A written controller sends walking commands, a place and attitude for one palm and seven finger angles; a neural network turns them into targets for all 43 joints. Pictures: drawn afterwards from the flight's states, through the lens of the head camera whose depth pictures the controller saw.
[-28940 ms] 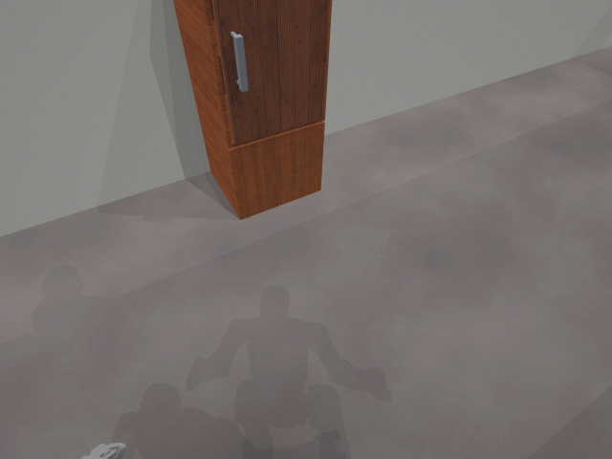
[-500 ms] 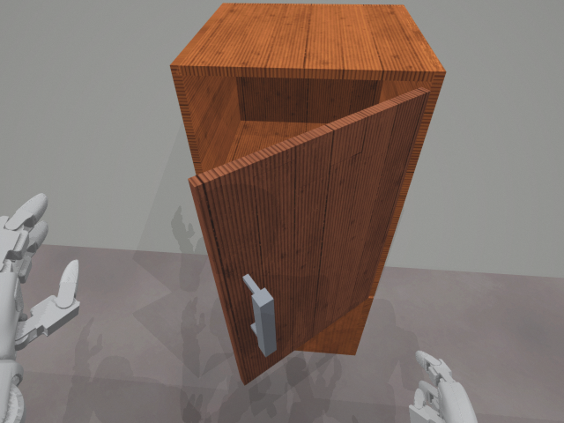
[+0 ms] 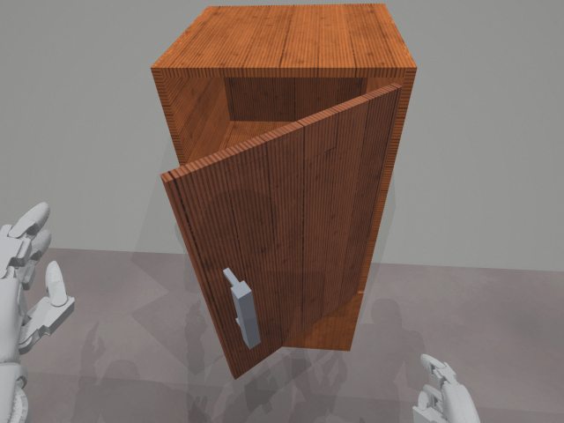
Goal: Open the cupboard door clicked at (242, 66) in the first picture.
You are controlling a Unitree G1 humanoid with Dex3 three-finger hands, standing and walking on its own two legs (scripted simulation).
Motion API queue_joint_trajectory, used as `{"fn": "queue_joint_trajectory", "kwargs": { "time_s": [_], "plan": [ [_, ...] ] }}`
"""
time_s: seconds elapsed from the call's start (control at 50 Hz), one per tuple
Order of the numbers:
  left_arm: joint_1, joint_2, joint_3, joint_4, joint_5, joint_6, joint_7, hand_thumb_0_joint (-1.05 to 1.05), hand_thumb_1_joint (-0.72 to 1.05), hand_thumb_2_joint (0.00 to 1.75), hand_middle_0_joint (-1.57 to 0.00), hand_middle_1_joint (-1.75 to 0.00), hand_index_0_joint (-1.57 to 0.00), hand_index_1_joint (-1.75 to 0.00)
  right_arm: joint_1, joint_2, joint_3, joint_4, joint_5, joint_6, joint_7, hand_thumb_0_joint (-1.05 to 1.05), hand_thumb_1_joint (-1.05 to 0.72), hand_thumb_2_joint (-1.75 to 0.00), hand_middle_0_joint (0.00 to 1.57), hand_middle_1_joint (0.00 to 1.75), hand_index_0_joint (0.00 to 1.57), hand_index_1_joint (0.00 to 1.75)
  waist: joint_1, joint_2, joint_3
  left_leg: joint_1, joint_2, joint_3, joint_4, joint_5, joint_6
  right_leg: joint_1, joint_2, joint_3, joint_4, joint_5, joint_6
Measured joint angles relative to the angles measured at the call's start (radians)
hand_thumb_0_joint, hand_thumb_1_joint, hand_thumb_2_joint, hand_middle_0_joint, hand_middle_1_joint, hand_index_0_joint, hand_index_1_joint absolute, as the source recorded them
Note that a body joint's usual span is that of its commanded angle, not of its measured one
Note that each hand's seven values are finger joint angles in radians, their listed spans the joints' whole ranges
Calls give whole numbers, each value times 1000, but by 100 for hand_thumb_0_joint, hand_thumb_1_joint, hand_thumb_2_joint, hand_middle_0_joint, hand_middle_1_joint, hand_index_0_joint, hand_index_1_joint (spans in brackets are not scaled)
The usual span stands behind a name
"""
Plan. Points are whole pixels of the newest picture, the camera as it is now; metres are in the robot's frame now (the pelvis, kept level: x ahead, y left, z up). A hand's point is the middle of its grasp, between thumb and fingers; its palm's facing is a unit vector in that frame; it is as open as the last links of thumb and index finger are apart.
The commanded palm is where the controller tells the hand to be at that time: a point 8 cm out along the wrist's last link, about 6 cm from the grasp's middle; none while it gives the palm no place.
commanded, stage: step back with the hand held close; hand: left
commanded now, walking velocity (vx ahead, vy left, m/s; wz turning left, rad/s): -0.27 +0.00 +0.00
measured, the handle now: (240, 308) +0.31 +0.12 -0.04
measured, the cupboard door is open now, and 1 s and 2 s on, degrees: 40 40 40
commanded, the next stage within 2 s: stop stepping back and stand still in 0.96 s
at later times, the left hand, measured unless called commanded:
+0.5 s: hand (43, 336) +0.15 +0.27 +0.15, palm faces +0.35 -0.80 -0.49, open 7.4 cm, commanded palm +0.09 +0.31 +0.17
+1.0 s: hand out of the picture +0.07 +0.26 +0.13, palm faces +0.27 -0.82 -0.51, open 7.5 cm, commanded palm -0.02 +0.31 +0.17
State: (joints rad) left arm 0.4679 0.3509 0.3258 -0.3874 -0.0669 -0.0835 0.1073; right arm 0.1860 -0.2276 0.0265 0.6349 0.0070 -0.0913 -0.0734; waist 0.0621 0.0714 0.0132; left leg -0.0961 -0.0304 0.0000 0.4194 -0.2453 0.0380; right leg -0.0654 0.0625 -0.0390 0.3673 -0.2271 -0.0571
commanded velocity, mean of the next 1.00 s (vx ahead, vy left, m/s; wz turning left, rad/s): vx -0.31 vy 0.00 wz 0.00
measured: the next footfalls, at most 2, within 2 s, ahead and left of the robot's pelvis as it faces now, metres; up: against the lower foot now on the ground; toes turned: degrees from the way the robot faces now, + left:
right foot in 0.86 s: -0.25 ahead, -0.04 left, +0.00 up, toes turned -5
left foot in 1.28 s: -0.15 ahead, +0.14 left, +0.00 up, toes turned +2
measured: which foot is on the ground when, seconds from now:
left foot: down 0.00-1.00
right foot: down 0.00-0.62, up 0.64-0.84, down 0.86-1.00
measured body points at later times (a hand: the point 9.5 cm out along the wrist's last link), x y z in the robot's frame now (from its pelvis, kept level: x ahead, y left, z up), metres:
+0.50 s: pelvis -0.05 +0.02 -0.01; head -0.04 +0.02 +0.44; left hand +0.13 +0.31 +0.17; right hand +0.12 -0.24 -0.08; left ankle -0.01 +0.09 -0.74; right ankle -0.01 -0.08 -0.74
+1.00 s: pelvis -0.17 +0.02 -0.02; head -0.08 +0.04 +0.42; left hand +0.05 +0.30 +0.16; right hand +0.06 -0.19 -0.10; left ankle -0.01 +0.10 -0.74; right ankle -0.27 -0.08 -0.74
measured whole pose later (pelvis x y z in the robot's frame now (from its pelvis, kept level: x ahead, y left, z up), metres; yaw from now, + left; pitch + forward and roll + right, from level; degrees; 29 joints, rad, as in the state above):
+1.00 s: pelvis -0.17 +0.02 -0.02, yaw -2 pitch +5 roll -2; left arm 0.47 0.46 0.40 -0.58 -0.05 -0.20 0.12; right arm 0.01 -0.18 0.01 0.59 -0.01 -0.09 -0.04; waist 0.04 -0.01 0.13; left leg -0.53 0.01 0.08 0.37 0.08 0.07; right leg -0.18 0.09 0.05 0.52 -0.42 -0.02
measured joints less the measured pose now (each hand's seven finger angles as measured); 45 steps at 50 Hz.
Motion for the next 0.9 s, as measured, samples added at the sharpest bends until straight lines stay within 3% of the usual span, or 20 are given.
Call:
{"fn": "queue_joint_trajectory", "kwargs": {
  "time_s": [0.1, 0.2, 0.34, 0.44, 0.6, 0.68, 0.74, 0.84, 0.9],
  "plan": [
    [9, 12, 39, 22, 16, -41, 4, 2, 89, 90, -21, -30, -21, -30, -18, -5, -7, -21, -4, 32, 4, 2, -90, -90, 20, 30, 20, 30, -30, -4, -4, -74, 17, -5, 31, -1, -7, -56, 17, -6, -11, 22, -8],
    [62, 17, 20, -30, 23, -53, 7, 2, 89, 90, -21, -30, -21, -30, -20, -25, -32, -39, -2, 56, -4, 2, -90, -90, 20, 30, 20, 30, -49, -16, 4, -113, 13, 11, 27, 14, -5, -112, 11, 7, 14, 27, -3],
    [103, 83, 57, -85, 19, -69, 18, 2, 89, 89, -21, -30, -21, -31, -19, -19, -56, -55, 9, 95, -16, 2, -90, -90, 20, 30, 20, 30, -72, -44, 4, -155, 6, 25, 48, 26, 2, -166, 2, 17, 57, 30, 5],
    [102, 93, 77, -86, 18, -72, 32, 2, 89, 89, -21, -30, -21, -31, -18, -10, -54, -65, 13, 101, -15, 2, -90, -90, 20, 30, 20, 30, -79, -57, 1, -188, 5, 28, 69, 40, 12, -193, -1, 17, 66, 52, 14],
    [123, 72, 61, -122, 50, -97, 41, 2, 89, 90, -21, -30, -21, -31, 14, -7, -36, -83, 0, 74, -17, 2, -90, -90, 20, 30, 20, 30, -67, -65, 5, -248, -5, 24, 106, 65, 40, -241, -9, 13, 88, 62, 42],
    [89, 74, 77, -124, 82, -103, 47, 2, 88, 89, -21, -30, -21, -31, 41, 8, -33, -85, -20, 56, -23, 2, -90, -90, 20, 30, 20, 30, -69, -61, 16, -264, -20, 1, 101, 91, 53, -259, 9, 50, 246, 0, 62],
    [70, 77, 100, -125, 88, -109, 48, 2, 88, 89, -21, -30, -21, -31, 63, 28, -30, -67, -22, 44, -15, 2, -90, -90, 20, 30, 20, 30, -66, -62, -17, -296, -19, -3, 85, 114, 58, -205, 20, 65, 339, -63, 62],
    [77, 59, 139, -133, 59, -127, 52, 2, 89, 90, -21, -30, -21, -31, 21, 52, -14, -45, -27, 13, 7, 2, -90, -90, 20, 30, 20, 30, -31, -90, -54, -385, -22, 31, 30, 179, 49, -57, -3, 72, 193, -152, 40],
    [50, 57, 127, -141, 37, -135, 45, 2, 89, 90, -20, -30, -20, -30, -68, 56, -9, -39, -27, -4, 19, 2, -90, -90, 20, 30, 20, 30, -3, -105, 0, -429, -4, 72, -13, 239, 41, -42, -14, 80, 56, -177, 29]
  ]
}}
